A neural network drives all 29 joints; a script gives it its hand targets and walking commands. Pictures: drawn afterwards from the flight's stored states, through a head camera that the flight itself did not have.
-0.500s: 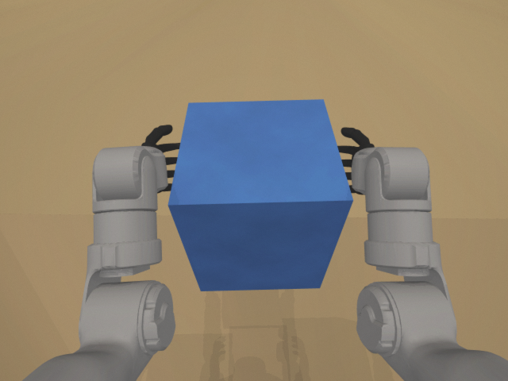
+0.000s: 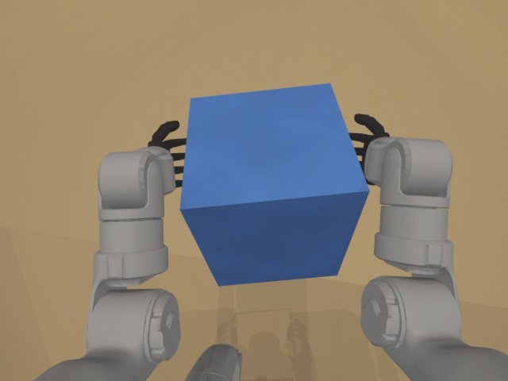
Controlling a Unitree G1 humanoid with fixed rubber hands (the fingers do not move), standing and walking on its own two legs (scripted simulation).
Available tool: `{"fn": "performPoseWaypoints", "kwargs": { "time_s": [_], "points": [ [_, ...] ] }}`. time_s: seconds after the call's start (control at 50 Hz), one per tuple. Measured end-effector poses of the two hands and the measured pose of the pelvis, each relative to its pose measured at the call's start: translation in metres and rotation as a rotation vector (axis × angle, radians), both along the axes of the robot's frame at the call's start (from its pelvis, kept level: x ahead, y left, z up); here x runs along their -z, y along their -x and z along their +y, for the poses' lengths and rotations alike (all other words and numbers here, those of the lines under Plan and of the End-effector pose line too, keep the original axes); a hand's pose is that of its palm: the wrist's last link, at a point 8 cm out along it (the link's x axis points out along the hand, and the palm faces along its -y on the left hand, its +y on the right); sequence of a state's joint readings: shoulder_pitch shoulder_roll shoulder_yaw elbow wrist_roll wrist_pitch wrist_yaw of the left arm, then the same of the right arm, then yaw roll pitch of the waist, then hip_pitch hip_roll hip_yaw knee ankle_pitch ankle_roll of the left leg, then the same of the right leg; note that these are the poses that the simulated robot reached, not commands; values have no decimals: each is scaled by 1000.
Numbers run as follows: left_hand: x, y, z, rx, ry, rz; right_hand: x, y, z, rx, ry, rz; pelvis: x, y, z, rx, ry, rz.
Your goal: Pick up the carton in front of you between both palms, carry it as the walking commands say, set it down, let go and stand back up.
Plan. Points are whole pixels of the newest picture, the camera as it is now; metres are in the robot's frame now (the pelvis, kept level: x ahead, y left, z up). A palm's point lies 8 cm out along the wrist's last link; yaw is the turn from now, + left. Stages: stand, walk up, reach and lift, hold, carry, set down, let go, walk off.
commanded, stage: carry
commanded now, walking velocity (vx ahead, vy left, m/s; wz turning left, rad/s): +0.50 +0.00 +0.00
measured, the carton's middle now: (269, 193) +0.39 +0.03 +0.07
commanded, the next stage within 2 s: none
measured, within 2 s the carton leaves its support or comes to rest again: neither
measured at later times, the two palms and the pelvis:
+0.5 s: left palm (227, 15) +0.71 +0.14 +0.21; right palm (386, 30) +0.67 -0.16 +0.21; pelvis +0.31 +0.03 +0.04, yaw -2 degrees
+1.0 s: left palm out of the picture +1.01 +0.19 +0.25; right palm out of the picture +1.01 -0.11 +0.26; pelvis +0.64 +0.04 +0.06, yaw -1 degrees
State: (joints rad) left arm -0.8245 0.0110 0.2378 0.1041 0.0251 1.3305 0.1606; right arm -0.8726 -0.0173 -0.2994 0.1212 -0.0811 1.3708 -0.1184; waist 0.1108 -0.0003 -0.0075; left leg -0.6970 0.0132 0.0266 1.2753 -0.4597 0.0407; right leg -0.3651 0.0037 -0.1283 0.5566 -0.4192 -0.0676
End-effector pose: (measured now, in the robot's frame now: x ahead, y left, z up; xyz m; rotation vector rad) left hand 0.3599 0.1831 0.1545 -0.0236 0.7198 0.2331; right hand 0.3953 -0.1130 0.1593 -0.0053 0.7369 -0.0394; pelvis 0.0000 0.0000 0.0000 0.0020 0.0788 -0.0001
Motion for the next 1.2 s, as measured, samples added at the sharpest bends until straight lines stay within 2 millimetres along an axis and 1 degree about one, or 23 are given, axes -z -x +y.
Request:
{"fn": "performPoseWaypoints", "kwargs": {
  "time_s": [0.04, 0.1, 0.14, 0.18, 0.22, 0.3, 0.36, 0.4, 0.44, 0.52, 0.58, 0.62, 0.66, 0.7, 0.74, 0.78, 0.86, 0.92, 0.98, 1.0, 1.1, 1.14, 1.2],
  "points": [
    [-11, -25, 5, -12, 5, -29, -9, -26, 5, -1, -10, -27, -4, -24, 2, -2, -4, 4],
    [-24, -69, 10, -7, 11, -61, -22, -65, 10, 12, -14, -61, -6, -64, 9, -1, -10, 10],
    [-28, -102, 12, 12, 15, -68, -26, -92, 11, 27, -3, -70, -4, -95, 16, 1, -21, 7],
    [-28, -137, 10, 51, 15, -70, -27, -115, 8, 53, 18, -74, 1, -126, 25, 10, -38, -8],
    [-25, -169, 3, 99, 18, -44, -23, -132, 1, 87, 42, -52, -2, -152, 33, 12, -35, -16],
    [-22, -221, -19, 178, 10, 36, -13, -155, -19, 155, 57, 27, -20, -194, 41, 14, -9, -10],
    [-26, -257, -33, 210, 16, 42, -18, -181, -32, 194, 53, 34, -30, -225, 43, 21, 5, -7],
    [-33, -282, -38, 215, 24, 19, -26, -204, -38, 209, 48, 11, -34, -247, 42, 24, 9, -3],
    [-42, -308, -42, 210, 31, -13, -36, -231, -42, 214, 43, -22, -37, -272, 39, 25, 11, 1],
    [-58, -362, -46, 183, 26, -63, -52, -295, -46, 195, 31, -72, -36, -329, 27, 25, 23, 7],
    [-62, -399, -42, 145, -1, -70, -56, -348, -44, 145, 25, -81, -32, -374, 14, 8, 47, -12],
    [-58, -415, -34, 104, -17, -35, -55, -380, -36, 100, 26, -48, -39, -397, 7, 8, 36, -15],
    [-54, -427, -24, 69, -20, 11, -55, -407, -26, 64, 25, -5, -49, -418, 3, 8, 24, -12],
    [-54, -441, -14, 38, -20, 39, -57, -432, -15, 34, 22, 22, -59, -439, 0, 6, 12, -8],
    [-59, -458, -6, 13, -16, 41, -61, -457, -7, 15, 16, 24, -66, -460, -1, 2, 2, -5],
    [-69, -481, 0, -4, -12, 22, -69, -482, -1, 8, 6, 5, -72, -482, 0, 0, -4, -1],
    [-90, -537, 7, -5, -5, -38, -88, -534, 6, 22, -7, -54, -76, -532, 8, 0, -7, 7],
    [-98, -586, 10, 24, -2, -62, -97, -574, 8, 47, 5, -81, -72, -577, 19, 2, -5, 5],
    [-97, -638, 8, 86, 0, -64, -99, -607, 5, 90, 40, -86, -64, -623, 34, 10, -5, -21],
    [-95, -653, 5, 107, 2, -52, -97, -616, 3, 104, 53, -76, -65, -637, 37, 11, -3, -24],
    [-84, -718, -10, 180, 5, 46, -83, -656, -12, 163, 74, 20, -80, -694, 47, 18, 23, -12],
    [-84, -743, -15, 194, 9, 56, -83, -677, -16, 179, 73, 31, -86, -715, 48, 19, 30, -5],
    [-83, -780, -20, 192, 19, 56, -84, -713, -21, 195, 64, 31, -91, -750, 47, 21, 34, 8]
  ]
}}
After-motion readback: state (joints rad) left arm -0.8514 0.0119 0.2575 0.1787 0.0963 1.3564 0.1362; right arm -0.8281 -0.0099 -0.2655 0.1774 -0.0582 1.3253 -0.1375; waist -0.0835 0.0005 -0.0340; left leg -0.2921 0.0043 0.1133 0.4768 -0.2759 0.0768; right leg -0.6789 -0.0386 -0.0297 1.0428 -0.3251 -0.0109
